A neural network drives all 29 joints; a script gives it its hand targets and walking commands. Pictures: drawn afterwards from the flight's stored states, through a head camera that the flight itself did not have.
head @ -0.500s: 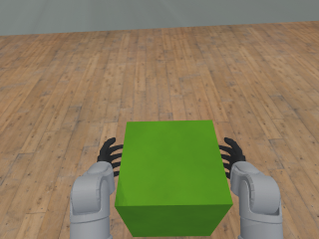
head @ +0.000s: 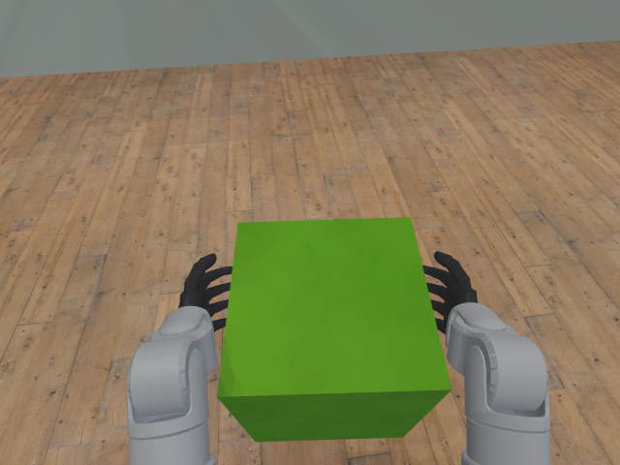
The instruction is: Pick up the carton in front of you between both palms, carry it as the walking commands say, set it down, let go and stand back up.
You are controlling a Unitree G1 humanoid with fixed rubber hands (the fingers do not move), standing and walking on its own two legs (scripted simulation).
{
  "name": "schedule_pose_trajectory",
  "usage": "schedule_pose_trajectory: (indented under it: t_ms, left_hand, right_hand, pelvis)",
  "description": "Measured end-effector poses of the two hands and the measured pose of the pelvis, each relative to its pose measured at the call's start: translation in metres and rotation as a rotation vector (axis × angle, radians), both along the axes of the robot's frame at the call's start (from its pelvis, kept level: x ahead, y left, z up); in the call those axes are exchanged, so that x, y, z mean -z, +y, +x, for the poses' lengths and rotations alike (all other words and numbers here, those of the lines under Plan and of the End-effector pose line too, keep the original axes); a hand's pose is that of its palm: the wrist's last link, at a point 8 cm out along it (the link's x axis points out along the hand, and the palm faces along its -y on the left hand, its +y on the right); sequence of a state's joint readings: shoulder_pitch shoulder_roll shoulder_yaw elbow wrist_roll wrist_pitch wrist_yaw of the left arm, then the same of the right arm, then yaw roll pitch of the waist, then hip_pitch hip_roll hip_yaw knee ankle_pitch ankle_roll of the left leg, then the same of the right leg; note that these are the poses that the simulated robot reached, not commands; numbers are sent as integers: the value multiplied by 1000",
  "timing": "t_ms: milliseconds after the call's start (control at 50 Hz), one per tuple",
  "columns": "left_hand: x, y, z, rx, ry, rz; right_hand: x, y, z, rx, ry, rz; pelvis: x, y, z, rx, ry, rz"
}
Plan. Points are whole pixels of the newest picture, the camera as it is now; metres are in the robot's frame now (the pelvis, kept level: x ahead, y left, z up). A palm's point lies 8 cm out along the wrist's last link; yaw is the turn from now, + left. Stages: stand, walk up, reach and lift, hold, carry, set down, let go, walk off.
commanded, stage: carry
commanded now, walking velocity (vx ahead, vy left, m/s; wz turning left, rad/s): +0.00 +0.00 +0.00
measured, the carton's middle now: (327, 338) +0.28 +0.00 +0.02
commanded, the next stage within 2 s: none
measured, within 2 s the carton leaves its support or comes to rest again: neither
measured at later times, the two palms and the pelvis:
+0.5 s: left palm (210, 232) +0.41 +0.16 +0.08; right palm (416, 223) +0.43 -0.14 +0.08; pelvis +0.15 +0.00 +0.00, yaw +2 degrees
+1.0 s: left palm (210, 250) +0.42 +0.17 +0.03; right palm (400, 241) +0.44 -0.12 +0.03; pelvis +0.15 +0.01 -0.01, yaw +2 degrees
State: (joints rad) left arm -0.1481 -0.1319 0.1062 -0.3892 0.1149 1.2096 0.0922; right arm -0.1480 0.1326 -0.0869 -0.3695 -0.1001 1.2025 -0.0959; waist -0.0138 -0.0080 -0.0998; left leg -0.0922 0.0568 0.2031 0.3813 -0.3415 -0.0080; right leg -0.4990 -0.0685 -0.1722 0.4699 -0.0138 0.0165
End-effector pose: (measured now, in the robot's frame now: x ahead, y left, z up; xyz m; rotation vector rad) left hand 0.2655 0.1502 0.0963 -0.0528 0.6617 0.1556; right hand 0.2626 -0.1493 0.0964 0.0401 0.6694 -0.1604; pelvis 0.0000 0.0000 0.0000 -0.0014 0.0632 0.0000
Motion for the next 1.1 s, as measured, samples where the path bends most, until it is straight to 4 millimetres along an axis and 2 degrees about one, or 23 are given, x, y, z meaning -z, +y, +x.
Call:
schedule_pose_trajectory:
  t_ms: [60,120,220,380,520,660,840,1100]
  left_hand:
    - [3,-9,37,-11,-17,25]
    - [10,-11,62,-17,43,38]
    - [18,-6,87,-33,100,27]
    - [8,6,132,-43,30,-1]
    - [17,13,150,-38,70,8]
    - [28,17,160,-24,84,28]
    - [43,21,163,-4,58,54]
    - [77,24,150,10,42,87]
  right_hand:
    - [8,-9,42,-10,-18,27]
    - [19,-11,68,-13,42,44]
    - [25,-6,97,-27,99,34]
    - [7,6,145,-36,29,3]
    - [16,13,164,-47,69,-8]
    - [29,17,173,-58,82,-22]
    - [44,22,176,-74,56,-48]
    - [78,25,165,-106,38,-80]
  pelvis:
    - [12,-10,36,-14,-6,-10]
    - [8,-13,57,-29,2,-12]
    - [0,-12,87,-32,-2,-3]
    - [3,-5,133,-34,14,-9]
    - [1,2,157,-39,17,-7]
    - [-1,7,166,-39,14,-8]
    - [0,11,164,-39,11,-9]
    - [9,11,136,-43,-15,-8]
